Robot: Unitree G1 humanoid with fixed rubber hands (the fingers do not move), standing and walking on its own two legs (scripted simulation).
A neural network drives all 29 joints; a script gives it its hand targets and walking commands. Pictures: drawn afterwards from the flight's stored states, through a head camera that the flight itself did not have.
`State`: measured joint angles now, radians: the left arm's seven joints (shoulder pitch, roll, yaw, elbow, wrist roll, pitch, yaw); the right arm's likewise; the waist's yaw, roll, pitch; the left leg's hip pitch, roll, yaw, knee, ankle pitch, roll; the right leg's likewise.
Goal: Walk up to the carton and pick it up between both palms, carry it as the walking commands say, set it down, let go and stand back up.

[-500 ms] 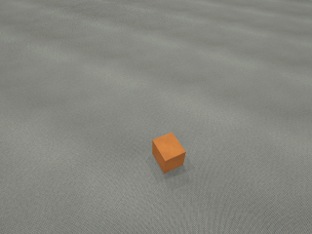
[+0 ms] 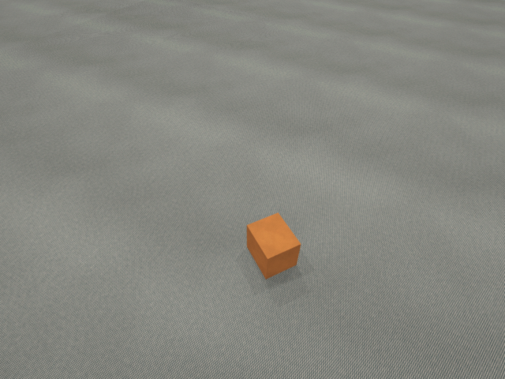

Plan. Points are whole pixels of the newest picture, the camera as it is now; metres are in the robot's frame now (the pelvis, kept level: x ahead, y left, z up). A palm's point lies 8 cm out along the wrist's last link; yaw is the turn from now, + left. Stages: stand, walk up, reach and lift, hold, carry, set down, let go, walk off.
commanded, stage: walk up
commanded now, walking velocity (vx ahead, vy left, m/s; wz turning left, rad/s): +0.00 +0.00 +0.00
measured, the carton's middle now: (272, 245) +0.83 -0.07 -0.69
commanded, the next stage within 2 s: none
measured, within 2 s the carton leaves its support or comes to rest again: neither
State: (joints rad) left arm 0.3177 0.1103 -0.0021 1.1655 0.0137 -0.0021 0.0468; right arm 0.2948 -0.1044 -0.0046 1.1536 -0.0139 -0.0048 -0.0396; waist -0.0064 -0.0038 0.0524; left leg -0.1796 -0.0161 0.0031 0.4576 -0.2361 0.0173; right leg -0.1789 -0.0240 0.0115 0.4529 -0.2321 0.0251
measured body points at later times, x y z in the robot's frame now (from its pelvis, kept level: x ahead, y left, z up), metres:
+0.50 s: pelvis +0.04 -0.07 -0.02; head +0.04 -0.07 +0.43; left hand +0.04 +0.20 -0.16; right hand -0.02 -0.33 -0.17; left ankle +0.01 +0.09 -0.71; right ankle +0.09 -0.18 -0.74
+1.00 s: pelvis +0.20 -0.06 -0.01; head +0.21 -0.04 +0.44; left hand +0.21 +0.19 -0.16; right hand +0.20 -0.31 -0.14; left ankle +0.24 +0.05 -0.74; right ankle +0.18 -0.17 -0.67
